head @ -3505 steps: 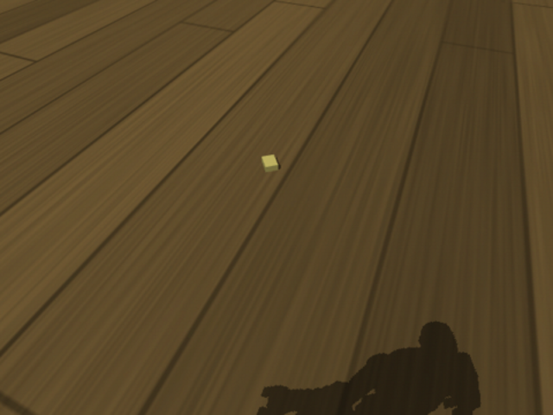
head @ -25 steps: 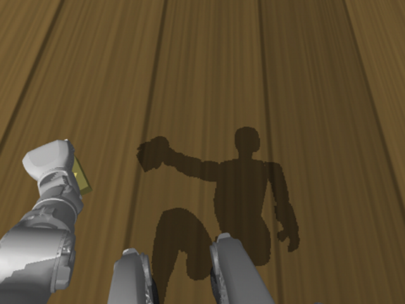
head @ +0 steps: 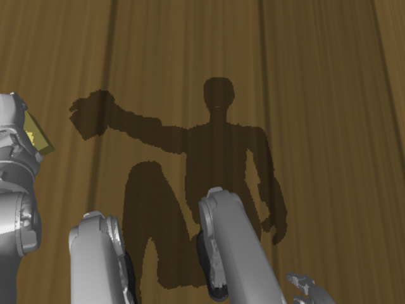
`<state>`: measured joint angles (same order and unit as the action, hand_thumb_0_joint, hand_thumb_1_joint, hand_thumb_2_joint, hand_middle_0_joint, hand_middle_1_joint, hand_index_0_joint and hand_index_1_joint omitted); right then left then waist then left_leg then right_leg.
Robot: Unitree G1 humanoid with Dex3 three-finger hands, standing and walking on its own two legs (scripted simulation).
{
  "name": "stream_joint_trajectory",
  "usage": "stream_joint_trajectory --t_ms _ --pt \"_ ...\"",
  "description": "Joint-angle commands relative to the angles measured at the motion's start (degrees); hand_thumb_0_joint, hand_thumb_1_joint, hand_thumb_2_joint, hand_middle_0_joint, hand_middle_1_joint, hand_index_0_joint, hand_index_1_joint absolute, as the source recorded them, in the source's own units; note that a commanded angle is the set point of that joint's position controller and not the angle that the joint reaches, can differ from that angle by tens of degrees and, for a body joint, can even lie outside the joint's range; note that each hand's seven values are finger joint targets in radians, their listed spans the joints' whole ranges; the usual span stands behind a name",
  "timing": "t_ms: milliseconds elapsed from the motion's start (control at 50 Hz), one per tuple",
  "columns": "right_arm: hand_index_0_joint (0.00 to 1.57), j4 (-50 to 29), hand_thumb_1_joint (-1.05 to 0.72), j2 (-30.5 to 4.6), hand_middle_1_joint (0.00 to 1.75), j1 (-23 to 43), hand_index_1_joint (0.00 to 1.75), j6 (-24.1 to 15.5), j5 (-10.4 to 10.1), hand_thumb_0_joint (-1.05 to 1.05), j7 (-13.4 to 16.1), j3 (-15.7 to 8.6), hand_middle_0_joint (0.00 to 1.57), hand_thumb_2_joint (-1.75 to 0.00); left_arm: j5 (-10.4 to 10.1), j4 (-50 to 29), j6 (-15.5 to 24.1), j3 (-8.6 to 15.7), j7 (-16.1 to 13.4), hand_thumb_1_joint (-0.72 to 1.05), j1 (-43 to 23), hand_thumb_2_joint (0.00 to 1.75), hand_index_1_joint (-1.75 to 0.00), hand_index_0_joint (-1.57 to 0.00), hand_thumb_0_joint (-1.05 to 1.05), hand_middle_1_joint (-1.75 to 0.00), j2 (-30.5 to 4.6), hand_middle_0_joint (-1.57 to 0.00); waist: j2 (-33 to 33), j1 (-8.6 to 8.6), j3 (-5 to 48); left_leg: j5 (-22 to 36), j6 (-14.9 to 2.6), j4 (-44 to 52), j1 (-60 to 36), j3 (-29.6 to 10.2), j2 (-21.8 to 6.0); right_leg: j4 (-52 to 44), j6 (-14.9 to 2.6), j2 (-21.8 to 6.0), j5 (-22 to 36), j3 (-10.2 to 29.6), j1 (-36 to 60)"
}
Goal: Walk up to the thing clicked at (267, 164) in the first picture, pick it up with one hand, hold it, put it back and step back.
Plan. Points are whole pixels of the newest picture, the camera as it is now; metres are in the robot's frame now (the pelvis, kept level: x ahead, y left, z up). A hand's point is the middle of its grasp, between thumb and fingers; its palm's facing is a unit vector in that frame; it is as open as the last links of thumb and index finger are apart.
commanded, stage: crouch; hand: left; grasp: from above
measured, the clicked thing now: (24, 139) +0.49 +0.27 -0.19
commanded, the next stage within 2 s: lower in 0.78 s
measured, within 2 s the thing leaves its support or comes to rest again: neither
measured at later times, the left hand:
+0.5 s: hand (33, 137) +0.50 +0.27 -0.23, palm faces -0.38 -0.17 -0.91, open 10.9 cm
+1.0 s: hand (35, 139) +0.51 +0.28 -0.27, palm faces -0.38 -0.18 -0.91, open 11.0 cm
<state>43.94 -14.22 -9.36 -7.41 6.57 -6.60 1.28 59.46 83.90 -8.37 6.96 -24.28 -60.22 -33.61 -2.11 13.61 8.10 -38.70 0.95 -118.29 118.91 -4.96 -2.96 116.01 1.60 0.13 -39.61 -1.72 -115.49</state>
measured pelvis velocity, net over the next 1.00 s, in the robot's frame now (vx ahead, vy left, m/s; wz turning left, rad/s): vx -0.01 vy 0.00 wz -0.09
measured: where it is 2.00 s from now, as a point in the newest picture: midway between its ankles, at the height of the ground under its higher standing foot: (172, 288)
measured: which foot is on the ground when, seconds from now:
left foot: down 0.00-1.00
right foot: down 0.00-1.00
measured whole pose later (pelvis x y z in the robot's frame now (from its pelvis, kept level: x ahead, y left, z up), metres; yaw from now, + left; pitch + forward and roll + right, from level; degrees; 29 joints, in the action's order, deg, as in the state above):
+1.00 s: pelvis -0.01 +0.00 -0.11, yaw -5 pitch +34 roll -9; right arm 41.5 -17.8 -10.8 -6.5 9.0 -11.6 8.1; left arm 64.4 93.5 -3.8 9.6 -23.2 -68.9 -48.8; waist 1.1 18.6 -1.5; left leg -39.8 1.1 -139.9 135.0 -10.1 -2.7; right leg 134.8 2.8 2.1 -39.4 -4.3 -130.0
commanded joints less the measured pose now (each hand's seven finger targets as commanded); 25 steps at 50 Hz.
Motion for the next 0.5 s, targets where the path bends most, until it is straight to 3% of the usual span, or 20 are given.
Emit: stream_joint_trajectory --t_ms 0,40,100,160,220,260,300,340,420,480 --pt "0.20 0.8 -0.89 -13.1 0.30 -14.6 0.30 -0.5 0.5 0.00 -0.4 -3.9 0.20 -0.90 1.2 -9.7 0.4 1.2 -1.8 0.61 -23.8 0.55 -0.47 -1.05 0.00 -0.48 -15.8 -1.04 -14.7 1.87 40.9 15.2 -1.70 9.1 -31.4 2.8 1.0 -10.3 -3.56 1.6 17.4 -4.3 17.5" --pt "0.20 0.8 -0.89 -13.5 0.30 -14.2 0.30 -0.6 0.4 0.00 -0.6 -3.8 0.20 -0.90 1.7 -7.3 0.9 -0.1 -0.7 0.58 -22.3 0.55 -0.48 -1.02 0.00 -0.49 -14.6 -1.01 -14.3 2.50 39.4 14.4 -1.72 7.5 -29.2 2.9 1.2 -9.1 -3.52 1.7 16.8 -4.3 16.4" --pt "0.20 1.5 -0.90 -13.8 0.30 -15.7 0.30 -0.2 0.9 0.00 -1.3 -3.6 0.20 -0.90 2.9 -9.0 2.2 2.1 -0.3 0.59 -23.3 0.54 -0.49 -1.03 0.00 -0.50 -19.2 -1.01 -15.0 2.12 39.8 15.9 -1.82 5.1 -27.6 3.3 1.2 -7.2 -3.38 1.9 18.3 -4.2 16.8" --pt "0.20 1.1 -0.89 -14.3 0.30 -15.9 0.30 0.1 1.1 0.00 -1.9 -3.3 0.20 -0.90 3.2 -6.6 3.0 2.0 -0.3 0.59 -23.1 0.54 -0.49 -1.03 0.00 -0.50 -18.6 -1.01 -14.4 2.78 37.4 13.8 -1.79 4.2 -24.4 3.0 1.2 -5.7 -3.38 2.0 16.2 -4.8 14.6" --pt "0.20 0.8 -0.89 -14.5 0.30 -16.0 0.30 0.2 1.4 0.00 -2.5 -3.0 0.20 -0.90 3.0 -6.0 3.7 2.4 -0.6 0.61 -24.5 0.52 -0.48 -1.04 0.00 -0.50 -20.3 -1.02 -13.4 3.20 36.9 12.2 -2.28 2.1 -21.3 3.4 1.2 -5.1 -3.16 2.5 15.4 -4.7 15.1" --pt "0.20 -0.2 -0.89 -14.2 0.30 -15.0 0.30 0.3 1.6 0.00 -2.8 -2.1 0.20 -0.90 2.8 -4.2 3.7 2.2 -1.0 0.60 -24.6 0.52 -0.48 -1.03 0.00 -0.50 -21.6 -1.01 -12.0 2.79 37.4 11.5 -2.65 0.5 -18.0 3.9 1.3 -4.8 -2.75 3.0 15.4 -4.4 17.2" --pt "0.20 0.0 -0.89 -14.4 0.30 -15.1 0.30 0.3 1.6 0.00 -3.0 -1.7 0.20 -0.90 3.0 -4.4 3.9 3.7 -1.3 0.62 -25.2 0.49 -0.48 -1.04 0.00 -0.50 -24.6 -1.02 -13.4 1.70 38.8 12.5 -2.44 0.0 -18.2 3.7 1.2 -3.0 -2.86 3.1 16.0 -4.6 17.2" --pt "0.20 -0.1 -0.89 -14.9 0.30 -15.5 0.30 0.5 1.9 0.00 -3.2 -1.3 0.20 -0.90 3.9 -3.5 4.2 3.2 -1.1 0.63 -26.6 0.52 -0.48 -1.05 0.00 -0.50 -24.7 -1.03 -13.6 2.92 38.0 11.9 -2.55 -1.3 -17.1 3.6 1.1 -2.3 -2.82 3.3 15.5 -5.1 16.4" --pt "0.20 -0.3 -0.89 -15.8 0.30 -15.3 0.30 0.7 2.1 0.00 -3.3 -0.4 0.20 -0.90 4.6 -2.3 5.0 3.1 -0.3 0.65 -25.1 0.49 -0.45 -1.07 0.00 -0.47 -26.1 -1.05 -14.0 3.49 34.3 10.1 -2.53 -2.6 -15.9 2.9 1.0 -0.6 -2.98 3.5 13.2 -6.1 13.1" --pt "0.20 -0.2 -0.89 -16.4 0.30 -16.5 0.30 1.0 2.3 0.00 -3.6 -0.1 0.20 -0.90 5.3 -4.3 5.5 4.0 -0.7 0.68 -26.1 0.50 -0.47 -1.09 0.00 -0.49 -27.2 -1.07 -16.1 3.95 35.8 12.2 -2.19 -3.4 -17.9 2.4 0.9 1.0 -3.04 3.4 15.3 -7.0 12.4"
